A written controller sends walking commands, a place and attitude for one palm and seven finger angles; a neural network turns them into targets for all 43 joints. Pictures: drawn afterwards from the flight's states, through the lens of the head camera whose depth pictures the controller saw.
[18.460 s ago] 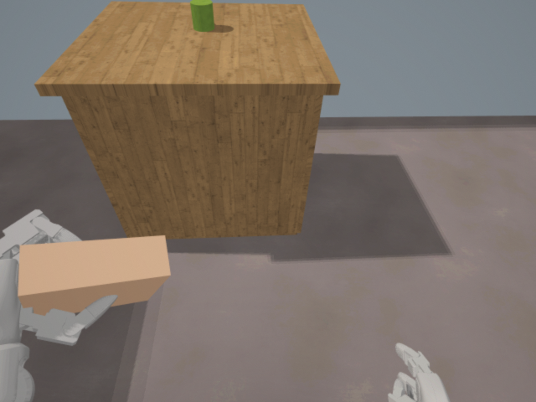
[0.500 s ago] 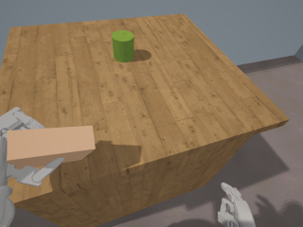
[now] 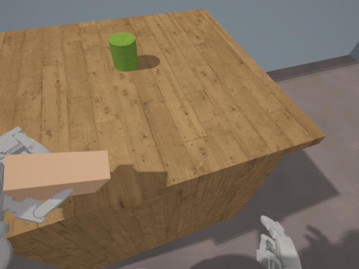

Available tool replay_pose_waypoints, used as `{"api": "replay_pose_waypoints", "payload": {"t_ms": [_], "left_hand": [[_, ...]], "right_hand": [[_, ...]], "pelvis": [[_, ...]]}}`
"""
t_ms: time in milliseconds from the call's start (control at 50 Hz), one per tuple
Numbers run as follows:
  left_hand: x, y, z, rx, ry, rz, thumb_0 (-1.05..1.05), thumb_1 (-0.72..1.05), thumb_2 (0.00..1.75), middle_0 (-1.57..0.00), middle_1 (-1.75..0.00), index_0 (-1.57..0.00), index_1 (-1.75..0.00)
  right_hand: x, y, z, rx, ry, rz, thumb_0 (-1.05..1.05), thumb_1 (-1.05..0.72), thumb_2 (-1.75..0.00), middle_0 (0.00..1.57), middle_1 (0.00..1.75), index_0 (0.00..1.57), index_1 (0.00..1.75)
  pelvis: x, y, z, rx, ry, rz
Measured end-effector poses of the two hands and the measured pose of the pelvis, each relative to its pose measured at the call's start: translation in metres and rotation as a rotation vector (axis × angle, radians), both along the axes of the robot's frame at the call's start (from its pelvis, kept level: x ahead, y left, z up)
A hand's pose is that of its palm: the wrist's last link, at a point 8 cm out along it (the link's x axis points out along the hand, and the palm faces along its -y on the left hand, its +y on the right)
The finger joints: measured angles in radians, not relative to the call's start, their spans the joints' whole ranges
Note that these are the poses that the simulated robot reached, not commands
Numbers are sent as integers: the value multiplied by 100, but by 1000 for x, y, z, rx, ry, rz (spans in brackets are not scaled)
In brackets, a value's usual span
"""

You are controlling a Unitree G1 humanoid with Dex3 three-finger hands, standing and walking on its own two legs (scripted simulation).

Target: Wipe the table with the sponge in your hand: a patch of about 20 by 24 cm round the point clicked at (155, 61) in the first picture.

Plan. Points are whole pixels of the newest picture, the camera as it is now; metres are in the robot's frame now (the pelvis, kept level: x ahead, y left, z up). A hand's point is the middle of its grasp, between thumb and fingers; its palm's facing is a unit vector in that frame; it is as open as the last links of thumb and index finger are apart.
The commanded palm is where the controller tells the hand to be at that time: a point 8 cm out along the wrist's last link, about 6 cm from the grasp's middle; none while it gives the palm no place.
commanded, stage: shuffle to correct the standing spot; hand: left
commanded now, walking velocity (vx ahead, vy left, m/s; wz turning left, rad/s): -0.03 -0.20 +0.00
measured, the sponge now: (74, 176) +0.24 +0.21 +0.13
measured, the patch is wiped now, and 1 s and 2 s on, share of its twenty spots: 0.00 0.00 0.00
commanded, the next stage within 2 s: none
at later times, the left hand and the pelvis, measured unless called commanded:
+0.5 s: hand (58, 180) +0.22 +0.21 +0.16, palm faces +0.30 -0.84 -0.45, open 9.0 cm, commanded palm +0.16 +0.25 +0.18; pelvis +0.00 -0.03 -0.01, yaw +0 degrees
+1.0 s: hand (48, 185) +0.21 +0.22 +0.16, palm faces +0.32 -0.84 -0.44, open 9.0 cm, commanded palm +0.15 +0.26 +0.18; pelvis -0.01 -0.02 -0.01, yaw +0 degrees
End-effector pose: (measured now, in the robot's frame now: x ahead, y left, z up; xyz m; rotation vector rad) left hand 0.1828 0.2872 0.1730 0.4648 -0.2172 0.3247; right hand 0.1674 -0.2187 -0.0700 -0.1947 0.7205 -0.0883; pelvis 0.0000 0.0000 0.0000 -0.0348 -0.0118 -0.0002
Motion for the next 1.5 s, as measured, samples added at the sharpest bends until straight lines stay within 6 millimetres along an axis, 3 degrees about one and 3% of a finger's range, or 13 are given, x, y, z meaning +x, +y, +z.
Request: {"api": "replay_pose_waypoints", "payload": {"t_ms": [160, 280, 460, 660, 840, 960, 1140, 1320, 1500], "left_hand": [[4, -20, -1, -9, -7, -14, 0, -40, 105, -83, -140, -83, -140], [8, -27, -2, -3, -17, -36, 0, -41, 105, -83, -140, -83, -140], [2, -33, 6, 58, 5, -61, 0, -41, 105, -83, -140, -83, -140], [-13, -26, 4, 40, 3, -36, 0, -41, 105, -83, -140, -83, -140], [-14, -21, 1, 10, -13, -37, 0, -41, 105, -83, -140, -83, -140], [-13, -23, 7, 48, -8, -43, 0, -41, 105, -83, -140, -83, -140], [-11, -23, 0, 7, -7, -29, 0, -41, 105, -83, -140, -83, -140], [1, -25, 3, 33, -7, -36, 0, -41, 105, -83, -140, -83, -140], [0, -32, 5, 51, 10, -47, 0, -41, 106, -83, -140, -83, -140]], "right_hand": [[3, -37, -1, -48, -2, -36, 2, -91, -90, 20, 30, 20, 30], [-2, -48, -3, -66, 10, -62, 2, -91, -90, 20, 30, 20, 30], [-10, -42, -10, -31, 26, -47, 2, -91, -90, 20, 30, 20, 30], [-19, -32, -12, -29, 25, -37, 2, -91, -90, 20, 30, 20, 30], [-24, -26, -10, -35, 26, -35, 2, -91, -90, 20, 30, 20, 30], [-22, -23, -10, -15, 24, -19, 2, -91, -90, 20, 30, 20, 30], [-19, -31, -13, -32, 35, -35, 2, -91, -90, 20, 30, 20, 30], [-11, -31, -12, -27, 36, -29, 2, -91, -90, 20, 30, 20, 30], [-4, -35, -14, -15, 35, -31, 2, -91, -90, 20, 30, 20, 30]], "pelvis": [[3, -18, -6, -1, 4, 0], [5, -23, -9, 10, 0, -2], [-1, -27, -9, -2, 0, 3], [-10, -22, -9, -1, -6, 2], [-12, -17, -10, 4, -5, 2], [-12, -19, -7, -9, -3, 8], [-6, -20, -11, 1, 2, 5], [-1, -22, -9, -7, 6, 11], [2, -26, -11, 1, 7, 6]]}}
